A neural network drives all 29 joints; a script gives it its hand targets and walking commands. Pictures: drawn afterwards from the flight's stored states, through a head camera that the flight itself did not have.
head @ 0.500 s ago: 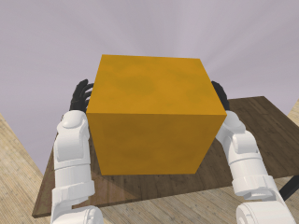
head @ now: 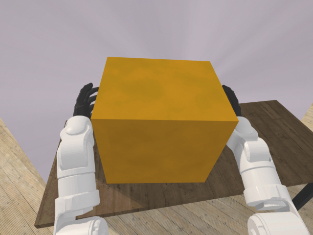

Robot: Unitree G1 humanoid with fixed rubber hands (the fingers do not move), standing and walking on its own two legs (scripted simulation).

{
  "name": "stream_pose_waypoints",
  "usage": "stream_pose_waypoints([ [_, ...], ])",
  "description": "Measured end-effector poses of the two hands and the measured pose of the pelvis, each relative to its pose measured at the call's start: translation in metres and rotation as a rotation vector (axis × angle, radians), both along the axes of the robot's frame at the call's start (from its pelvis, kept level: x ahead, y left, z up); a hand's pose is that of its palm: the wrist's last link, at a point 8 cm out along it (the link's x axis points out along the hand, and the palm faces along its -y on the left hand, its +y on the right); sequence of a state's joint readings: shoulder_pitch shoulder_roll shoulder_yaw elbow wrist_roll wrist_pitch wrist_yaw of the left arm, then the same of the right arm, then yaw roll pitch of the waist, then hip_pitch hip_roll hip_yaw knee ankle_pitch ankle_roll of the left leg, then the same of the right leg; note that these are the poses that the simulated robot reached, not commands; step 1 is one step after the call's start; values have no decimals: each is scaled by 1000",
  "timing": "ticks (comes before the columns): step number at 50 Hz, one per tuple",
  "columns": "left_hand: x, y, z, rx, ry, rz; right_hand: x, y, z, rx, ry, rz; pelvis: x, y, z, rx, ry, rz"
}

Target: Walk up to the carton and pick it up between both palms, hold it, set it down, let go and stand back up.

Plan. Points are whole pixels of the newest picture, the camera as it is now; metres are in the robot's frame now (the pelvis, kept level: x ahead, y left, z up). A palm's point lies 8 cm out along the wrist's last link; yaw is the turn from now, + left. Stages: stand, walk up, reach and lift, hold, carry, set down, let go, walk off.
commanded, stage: hold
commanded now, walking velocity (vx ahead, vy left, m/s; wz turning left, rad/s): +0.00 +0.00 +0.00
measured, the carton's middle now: (158, 122) +0.37 +0.00 +0.14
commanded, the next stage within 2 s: none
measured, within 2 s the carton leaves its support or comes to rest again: neither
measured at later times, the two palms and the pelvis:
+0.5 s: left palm (84, 116) +0.35 +0.17 +0.19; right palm (230, 116) +0.34 -0.18 +0.17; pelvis +0.00 +0.00 +0.00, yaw +0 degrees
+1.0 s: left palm (84, 116) +0.35 +0.17 +0.19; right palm (231, 117) +0.34 -0.19 +0.17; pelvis +0.00 +0.00 +0.00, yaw +0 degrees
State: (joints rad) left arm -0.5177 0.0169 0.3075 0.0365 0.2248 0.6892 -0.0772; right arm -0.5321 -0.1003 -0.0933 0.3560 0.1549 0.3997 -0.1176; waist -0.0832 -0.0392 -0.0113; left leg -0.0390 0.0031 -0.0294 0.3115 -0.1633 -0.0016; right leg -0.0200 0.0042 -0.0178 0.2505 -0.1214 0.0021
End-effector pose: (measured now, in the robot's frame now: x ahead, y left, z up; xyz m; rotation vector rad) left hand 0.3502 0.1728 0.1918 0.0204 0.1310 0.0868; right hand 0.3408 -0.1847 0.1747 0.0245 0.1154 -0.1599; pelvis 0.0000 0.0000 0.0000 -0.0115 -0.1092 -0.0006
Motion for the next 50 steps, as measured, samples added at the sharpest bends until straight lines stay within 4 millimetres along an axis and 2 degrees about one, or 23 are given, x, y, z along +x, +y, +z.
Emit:
stream_pose_waypoints([
  [50, 0, -2, 0, 3, -1, -1, 0, -1, -1, 5, -2, -1, 2, -2, 0, 2, -3, 4],
])
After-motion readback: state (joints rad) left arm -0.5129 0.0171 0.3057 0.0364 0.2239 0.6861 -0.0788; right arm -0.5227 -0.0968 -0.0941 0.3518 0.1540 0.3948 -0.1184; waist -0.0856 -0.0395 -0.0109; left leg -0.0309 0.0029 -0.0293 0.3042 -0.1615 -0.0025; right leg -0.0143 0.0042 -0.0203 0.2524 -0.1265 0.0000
